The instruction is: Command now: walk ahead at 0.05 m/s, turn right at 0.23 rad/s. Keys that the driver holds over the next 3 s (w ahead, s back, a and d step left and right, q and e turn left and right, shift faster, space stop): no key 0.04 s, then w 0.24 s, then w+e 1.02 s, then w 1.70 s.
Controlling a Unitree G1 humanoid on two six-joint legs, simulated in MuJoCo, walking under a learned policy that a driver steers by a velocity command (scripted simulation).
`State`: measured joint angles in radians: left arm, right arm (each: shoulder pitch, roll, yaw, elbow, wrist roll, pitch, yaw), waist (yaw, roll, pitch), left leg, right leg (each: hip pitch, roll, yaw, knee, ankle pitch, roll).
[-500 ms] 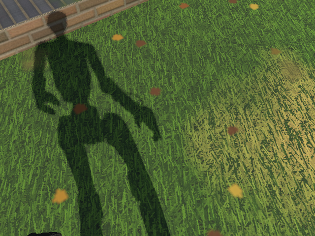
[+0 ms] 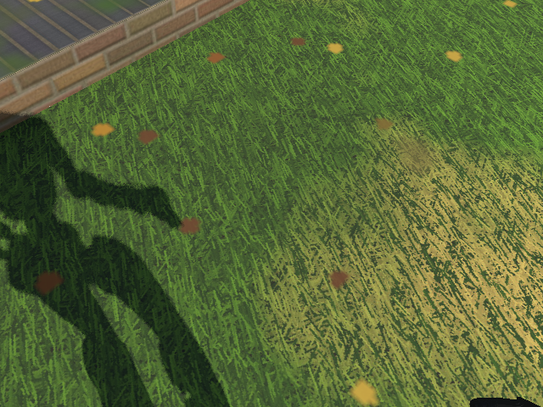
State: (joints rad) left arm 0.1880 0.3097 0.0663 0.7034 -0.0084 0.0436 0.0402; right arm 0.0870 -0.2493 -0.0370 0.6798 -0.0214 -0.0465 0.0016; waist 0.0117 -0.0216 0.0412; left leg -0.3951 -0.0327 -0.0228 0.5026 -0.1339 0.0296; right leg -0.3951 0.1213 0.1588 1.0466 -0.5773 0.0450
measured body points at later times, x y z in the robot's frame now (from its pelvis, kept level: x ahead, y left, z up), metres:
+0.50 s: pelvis +0.10 +0.00 +0.01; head +0.12 -0.02 +0.46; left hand +0.08 +0.27 -0.11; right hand +0.32 -0.26 -0.07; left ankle +0.22 +0.13 -0.71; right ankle +0.00 -0.14 -0.73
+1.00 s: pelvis +0.33 -0.03 +0.00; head +0.36 -0.06 +0.45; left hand +0.62 +0.11 -0.07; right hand +0.24 -0.32 -0.13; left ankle +0.23 +0.13 -0.73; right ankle +0.44 -0.21 -0.70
